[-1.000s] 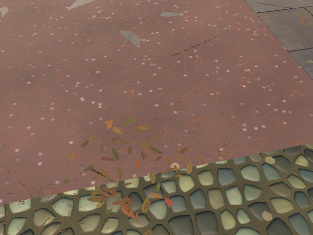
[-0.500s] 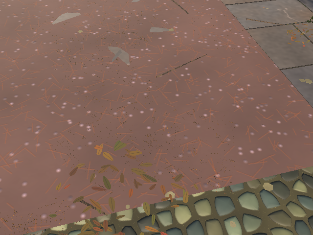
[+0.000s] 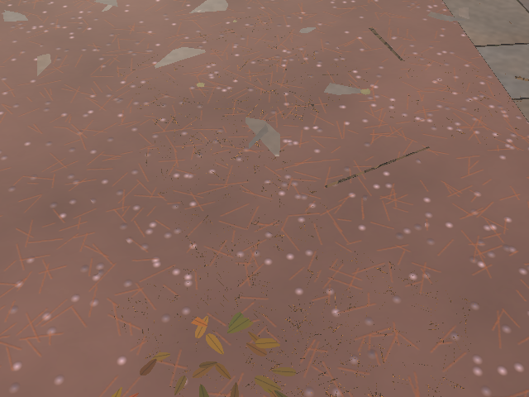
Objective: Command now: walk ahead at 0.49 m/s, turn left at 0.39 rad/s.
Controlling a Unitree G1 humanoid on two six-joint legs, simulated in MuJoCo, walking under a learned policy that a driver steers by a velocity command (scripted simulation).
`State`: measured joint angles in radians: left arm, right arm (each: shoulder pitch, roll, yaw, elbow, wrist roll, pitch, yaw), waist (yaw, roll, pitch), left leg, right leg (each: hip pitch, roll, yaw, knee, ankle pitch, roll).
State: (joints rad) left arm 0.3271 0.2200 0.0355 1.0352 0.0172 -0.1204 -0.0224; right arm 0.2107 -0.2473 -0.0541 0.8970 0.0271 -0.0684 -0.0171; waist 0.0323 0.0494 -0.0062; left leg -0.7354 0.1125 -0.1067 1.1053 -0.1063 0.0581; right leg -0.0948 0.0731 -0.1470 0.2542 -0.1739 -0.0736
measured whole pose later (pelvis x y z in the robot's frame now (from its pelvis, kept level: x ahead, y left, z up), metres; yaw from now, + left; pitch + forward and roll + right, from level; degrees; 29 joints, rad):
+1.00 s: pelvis +0.57 +0.12 +0.00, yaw +27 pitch +2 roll -1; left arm 0.33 0.25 0.05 0.85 0.00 -0.11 -0.02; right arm 0.23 -0.27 -0.05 0.71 0.01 -0.07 -0.01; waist 0.05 0.05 0.00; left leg -0.59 0.06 -0.06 1.06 -0.28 0.03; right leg -0.21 0.06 -0.02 0.34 -0.17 -0.06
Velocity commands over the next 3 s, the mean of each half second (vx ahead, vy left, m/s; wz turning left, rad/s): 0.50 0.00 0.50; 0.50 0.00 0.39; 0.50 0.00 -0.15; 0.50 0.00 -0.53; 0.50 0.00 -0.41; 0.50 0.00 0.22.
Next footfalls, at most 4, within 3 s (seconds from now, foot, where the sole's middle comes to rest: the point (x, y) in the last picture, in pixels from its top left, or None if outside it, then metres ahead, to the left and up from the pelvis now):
0.28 left None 0.33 0.16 -0.78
0.76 right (267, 350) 0.65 0.05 -0.78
1.30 left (147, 303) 0.78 0.40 -0.78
1.82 right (220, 215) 1.12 0.22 -0.78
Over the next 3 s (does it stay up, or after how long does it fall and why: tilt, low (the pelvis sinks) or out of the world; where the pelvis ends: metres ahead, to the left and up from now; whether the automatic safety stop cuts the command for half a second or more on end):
stays up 1.56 0.25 0.00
